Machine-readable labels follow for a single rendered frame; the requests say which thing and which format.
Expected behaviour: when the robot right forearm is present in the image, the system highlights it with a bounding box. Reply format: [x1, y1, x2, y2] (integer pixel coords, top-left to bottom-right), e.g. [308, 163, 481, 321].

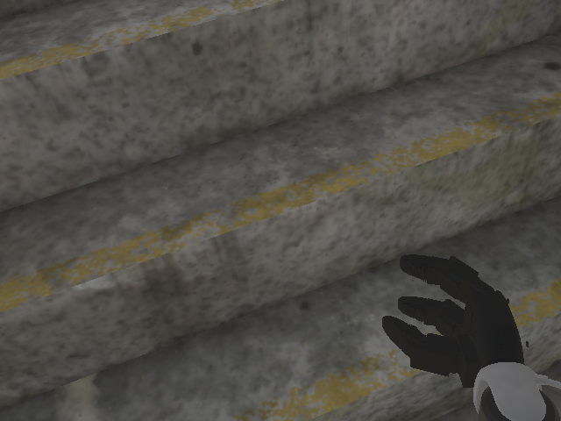
[473, 362, 560, 421]

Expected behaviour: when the robot right hand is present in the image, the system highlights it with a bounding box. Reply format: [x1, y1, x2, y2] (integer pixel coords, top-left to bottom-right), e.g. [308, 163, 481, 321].
[382, 254, 529, 388]

